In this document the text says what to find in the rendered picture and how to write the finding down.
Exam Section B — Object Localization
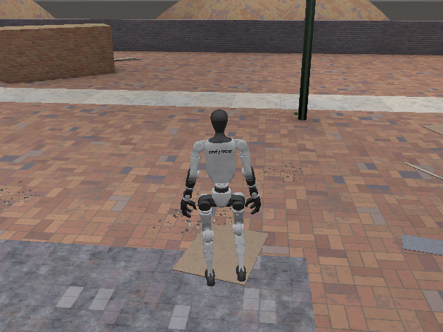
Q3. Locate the left robot upper arm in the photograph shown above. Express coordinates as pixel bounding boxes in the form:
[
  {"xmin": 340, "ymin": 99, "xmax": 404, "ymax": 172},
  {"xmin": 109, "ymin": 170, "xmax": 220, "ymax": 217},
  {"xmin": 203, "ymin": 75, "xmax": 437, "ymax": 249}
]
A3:
[{"xmin": 189, "ymin": 140, "xmax": 206, "ymax": 179}]

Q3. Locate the robot right forearm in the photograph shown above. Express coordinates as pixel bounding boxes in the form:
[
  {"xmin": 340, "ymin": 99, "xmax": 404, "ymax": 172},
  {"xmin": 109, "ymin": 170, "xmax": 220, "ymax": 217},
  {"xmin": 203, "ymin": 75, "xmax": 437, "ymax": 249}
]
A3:
[{"xmin": 246, "ymin": 167, "xmax": 259, "ymax": 199}]

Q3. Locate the right robot upper arm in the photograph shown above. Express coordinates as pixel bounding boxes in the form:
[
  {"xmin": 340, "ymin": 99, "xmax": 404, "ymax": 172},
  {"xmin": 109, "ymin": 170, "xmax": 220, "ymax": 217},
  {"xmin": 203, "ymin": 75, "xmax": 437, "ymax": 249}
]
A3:
[{"xmin": 235, "ymin": 139, "xmax": 252, "ymax": 177}]

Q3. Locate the left robot hand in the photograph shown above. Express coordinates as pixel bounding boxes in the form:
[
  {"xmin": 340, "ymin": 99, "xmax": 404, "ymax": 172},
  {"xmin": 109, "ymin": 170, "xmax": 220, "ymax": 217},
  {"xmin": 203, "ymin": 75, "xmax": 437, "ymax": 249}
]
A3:
[{"xmin": 181, "ymin": 199, "xmax": 196, "ymax": 218}]

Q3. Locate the robot left forearm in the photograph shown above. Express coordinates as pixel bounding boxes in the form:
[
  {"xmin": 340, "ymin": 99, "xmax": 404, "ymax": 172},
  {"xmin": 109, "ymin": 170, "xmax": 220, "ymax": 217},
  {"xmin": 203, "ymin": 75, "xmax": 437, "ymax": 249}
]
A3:
[{"xmin": 182, "ymin": 169, "xmax": 196, "ymax": 201}]

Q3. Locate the robot right foot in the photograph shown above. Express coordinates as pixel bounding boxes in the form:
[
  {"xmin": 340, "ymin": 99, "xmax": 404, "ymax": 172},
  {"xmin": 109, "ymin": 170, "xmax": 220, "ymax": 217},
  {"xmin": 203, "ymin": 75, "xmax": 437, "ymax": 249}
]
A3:
[{"xmin": 236, "ymin": 265, "xmax": 246, "ymax": 282}]

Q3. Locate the right robot hand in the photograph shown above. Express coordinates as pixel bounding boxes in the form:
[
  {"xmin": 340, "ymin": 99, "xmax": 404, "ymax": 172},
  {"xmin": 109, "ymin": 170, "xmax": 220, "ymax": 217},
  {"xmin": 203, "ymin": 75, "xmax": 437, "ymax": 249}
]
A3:
[{"xmin": 245, "ymin": 197, "xmax": 261, "ymax": 214}]

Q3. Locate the right robot shin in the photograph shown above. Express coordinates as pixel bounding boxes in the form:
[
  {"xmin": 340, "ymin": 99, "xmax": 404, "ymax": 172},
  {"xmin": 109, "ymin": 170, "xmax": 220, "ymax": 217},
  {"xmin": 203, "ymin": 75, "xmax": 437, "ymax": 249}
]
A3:
[{"xmin": 235, "ymin": 223, "xmax": 245, "ymax": 272}]

